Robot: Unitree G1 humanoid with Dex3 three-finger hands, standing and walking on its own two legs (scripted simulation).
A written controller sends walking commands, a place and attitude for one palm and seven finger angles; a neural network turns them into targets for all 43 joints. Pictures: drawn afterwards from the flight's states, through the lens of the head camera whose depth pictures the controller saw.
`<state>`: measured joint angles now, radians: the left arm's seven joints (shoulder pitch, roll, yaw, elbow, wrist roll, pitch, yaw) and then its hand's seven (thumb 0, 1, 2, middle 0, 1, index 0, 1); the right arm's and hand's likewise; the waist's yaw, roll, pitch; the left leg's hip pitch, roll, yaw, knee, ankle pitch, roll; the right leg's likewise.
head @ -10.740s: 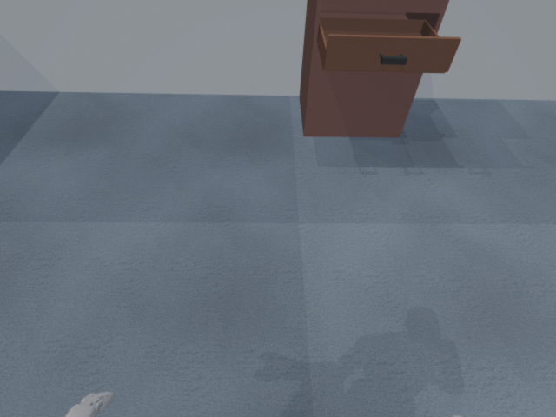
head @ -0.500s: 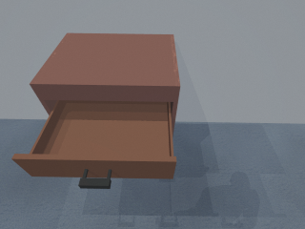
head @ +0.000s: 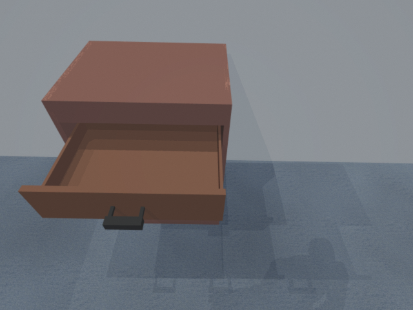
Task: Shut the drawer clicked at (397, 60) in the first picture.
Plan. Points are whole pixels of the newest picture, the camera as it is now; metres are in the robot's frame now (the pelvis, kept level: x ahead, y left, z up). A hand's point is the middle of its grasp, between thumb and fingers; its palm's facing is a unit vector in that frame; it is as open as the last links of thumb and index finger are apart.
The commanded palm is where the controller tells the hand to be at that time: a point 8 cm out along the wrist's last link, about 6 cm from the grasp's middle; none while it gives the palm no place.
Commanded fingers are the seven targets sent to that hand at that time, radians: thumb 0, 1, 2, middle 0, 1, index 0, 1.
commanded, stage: come to a stop and stand still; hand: left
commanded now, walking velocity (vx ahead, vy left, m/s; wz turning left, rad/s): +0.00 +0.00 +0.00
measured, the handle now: (125, 216) +0.38 +0.25 -0.15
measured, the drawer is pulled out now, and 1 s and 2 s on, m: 0.28 0.28 0.28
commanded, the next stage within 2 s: look again from close up in 0.78 s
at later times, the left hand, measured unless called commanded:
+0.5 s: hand out of the picture -0.05 +0.18 -0.18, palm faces +0.04 -0.99 -0.16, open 7.4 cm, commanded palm none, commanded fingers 0.00 0.90 0.90 -0.20 -0.30 -0.20 -0.30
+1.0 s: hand out of the picture -0.03 +0.20 -0.18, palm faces +0.03 -0.98 -0.18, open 7.4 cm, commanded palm none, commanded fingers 0.00 0.90 0.90 -0.20 -0.30 -0.20 -0.30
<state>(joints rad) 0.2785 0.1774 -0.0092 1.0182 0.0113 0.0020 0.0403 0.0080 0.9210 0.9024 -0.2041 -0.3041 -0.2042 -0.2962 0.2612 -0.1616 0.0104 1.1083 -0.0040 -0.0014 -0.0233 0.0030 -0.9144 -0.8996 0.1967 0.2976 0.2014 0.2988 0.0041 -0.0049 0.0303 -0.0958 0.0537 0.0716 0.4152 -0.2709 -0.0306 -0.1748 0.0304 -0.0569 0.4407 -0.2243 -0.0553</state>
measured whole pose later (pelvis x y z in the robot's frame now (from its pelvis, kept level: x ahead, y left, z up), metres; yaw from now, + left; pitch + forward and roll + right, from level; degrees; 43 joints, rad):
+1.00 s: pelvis -0.01 +0.04 -0.01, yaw +1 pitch -1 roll +0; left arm 0.34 0.11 -0.02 1.09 0.01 -0.02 0.05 0.01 0.91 0.90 -0.20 -0.30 -0.20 -0.30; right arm 0.33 -0.14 0.01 1.07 -0.01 -0.02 -0.02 0.01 -0.91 -0.90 0.20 0.30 0.20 0.30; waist -0.01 0.02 0.03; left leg -0.21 0.01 0.07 0.54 -0.32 0.03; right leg -0.27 -0.02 -0.05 0.52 -0.24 0.00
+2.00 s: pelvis +0.05 +0.02 -0.01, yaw +0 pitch -1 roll +1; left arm 0.32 0.12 0.00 1.11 0.01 -0.02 0.04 0.01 0.91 0.90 -0.20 -0.30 -0.20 -0.30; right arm 0.34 -0.14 0.02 1.14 -0.01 -0.04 -0.04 0.00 -0.91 -0.90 0.20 0.30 0.20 0.30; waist 0.01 0.01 0.04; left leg -0.09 0.02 0.08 0.52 -0.39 -0.01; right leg -0.20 -0.01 -0.04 0.60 -0.38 -0.03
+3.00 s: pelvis -0.01 +0.06 +0.00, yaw +1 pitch -1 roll +0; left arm 0.38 0.13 -0.01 1.08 0.02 0.00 0.04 0.01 0.91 0.90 -0.20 -0.30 -0.20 -0.30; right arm 0.32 -0.13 0.00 1.10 -0.01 0.00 0.00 0.00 -0.91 -0.90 0.20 0.30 0.20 0.30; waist 0.00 -0.01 0.02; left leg -0.25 -0.04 0.09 0.47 -0.21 0.07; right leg -0.24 -0.04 0.00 0.48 -0.22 0.02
